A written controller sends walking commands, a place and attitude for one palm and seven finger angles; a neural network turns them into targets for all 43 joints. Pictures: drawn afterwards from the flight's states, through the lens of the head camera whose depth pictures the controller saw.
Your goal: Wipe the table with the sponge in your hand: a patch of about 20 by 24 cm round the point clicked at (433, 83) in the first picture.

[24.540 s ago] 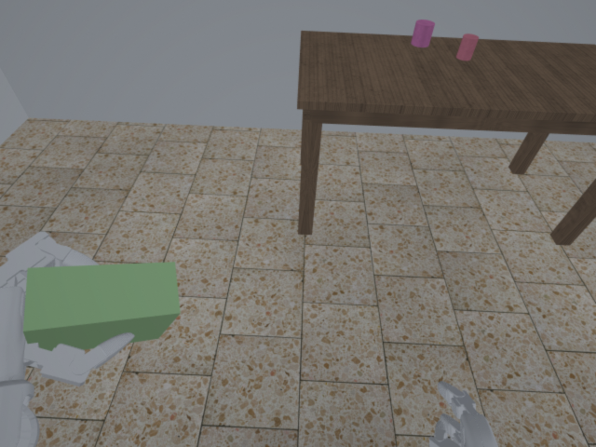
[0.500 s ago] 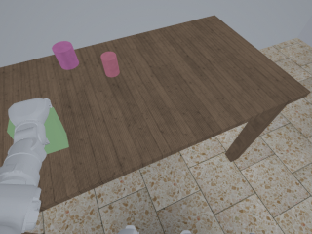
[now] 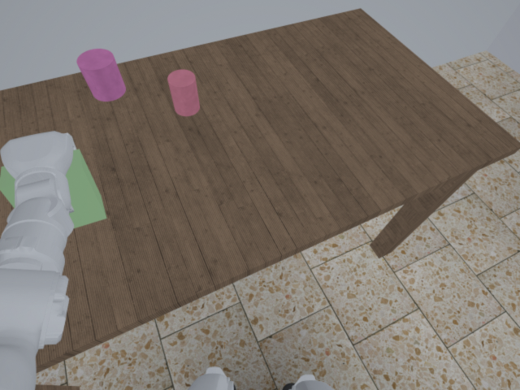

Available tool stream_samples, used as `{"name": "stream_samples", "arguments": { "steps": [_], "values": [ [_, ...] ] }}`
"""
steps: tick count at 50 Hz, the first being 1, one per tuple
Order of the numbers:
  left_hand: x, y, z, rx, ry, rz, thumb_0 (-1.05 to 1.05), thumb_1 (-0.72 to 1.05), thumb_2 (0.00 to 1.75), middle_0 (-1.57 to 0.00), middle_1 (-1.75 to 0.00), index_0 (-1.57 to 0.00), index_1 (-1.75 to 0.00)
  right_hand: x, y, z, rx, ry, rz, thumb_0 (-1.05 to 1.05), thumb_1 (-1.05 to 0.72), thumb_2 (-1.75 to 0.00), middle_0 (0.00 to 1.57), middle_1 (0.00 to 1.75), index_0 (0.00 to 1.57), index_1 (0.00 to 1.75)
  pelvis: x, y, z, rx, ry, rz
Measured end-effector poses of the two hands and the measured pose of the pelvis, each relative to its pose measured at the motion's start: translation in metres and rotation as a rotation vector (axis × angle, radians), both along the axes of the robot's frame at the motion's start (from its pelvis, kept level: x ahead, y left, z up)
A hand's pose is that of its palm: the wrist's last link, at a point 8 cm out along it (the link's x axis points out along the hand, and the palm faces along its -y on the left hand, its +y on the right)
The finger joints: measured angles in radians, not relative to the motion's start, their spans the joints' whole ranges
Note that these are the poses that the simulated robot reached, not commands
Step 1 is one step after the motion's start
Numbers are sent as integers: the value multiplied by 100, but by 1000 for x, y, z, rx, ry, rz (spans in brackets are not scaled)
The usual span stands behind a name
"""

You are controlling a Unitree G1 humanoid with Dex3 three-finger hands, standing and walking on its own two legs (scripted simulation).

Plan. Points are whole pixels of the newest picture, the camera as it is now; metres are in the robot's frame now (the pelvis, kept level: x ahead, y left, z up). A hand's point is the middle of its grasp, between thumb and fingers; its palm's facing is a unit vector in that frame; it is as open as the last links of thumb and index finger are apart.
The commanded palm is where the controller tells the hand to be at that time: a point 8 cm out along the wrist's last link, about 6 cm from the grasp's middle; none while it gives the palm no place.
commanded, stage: slide across to the middle lane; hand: left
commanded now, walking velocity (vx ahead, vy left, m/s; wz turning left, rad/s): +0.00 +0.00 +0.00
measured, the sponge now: (63, 202) +0.42 +0.34 -0.02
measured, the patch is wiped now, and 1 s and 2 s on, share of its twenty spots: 0.30 0.35 0.55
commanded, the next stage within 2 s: wipe back along the middle lane in 0.62 s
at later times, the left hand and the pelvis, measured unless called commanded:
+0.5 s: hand (87, 167) +0.46 +0.29 +0.03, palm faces -0.12 +0.01 -0.99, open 9.8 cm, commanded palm +0.45 +0.26 +0.07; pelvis +0.02 +0.00 +0.01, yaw +1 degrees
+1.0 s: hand (100, 170) +0.45 +0.27 +0.03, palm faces -0.10 +0.00 -0.99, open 9.8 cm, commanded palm +0.43 +0.23 +0.06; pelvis +0.04 -0.01 +0.02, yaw +0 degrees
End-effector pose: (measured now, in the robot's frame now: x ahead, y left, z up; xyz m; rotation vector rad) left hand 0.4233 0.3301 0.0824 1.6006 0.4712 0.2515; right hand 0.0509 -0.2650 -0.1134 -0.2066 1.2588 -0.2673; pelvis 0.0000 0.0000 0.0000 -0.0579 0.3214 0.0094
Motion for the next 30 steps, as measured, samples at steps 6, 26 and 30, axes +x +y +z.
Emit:
{"name": "stream_samples", "arguments": {
  "steps": [6,26,30],
  "values": [
    [4,-1,0,13,2,-9,1,-57,115,-81,-135,-81,-136,-6,3,1,4,18,-18,1,-90,-90,20,30,20,30,3,3,1,-5,0,-1],
    [21,-48,5,-23,-26,-45,0,-54,115,-76,-140,-76,-142,44,11,7,50,-30,5,1,-90,-90,20,30,20,30,26,0,14,6,-42,9],
    [24,-53,4,-17,-20,-26,0,-54,115,-76,-140,-76,-141,55,8,9,59,-49,8,1,-90,-90,20,30,20,30,30,-3,16,9,-43,5]
  ]
}}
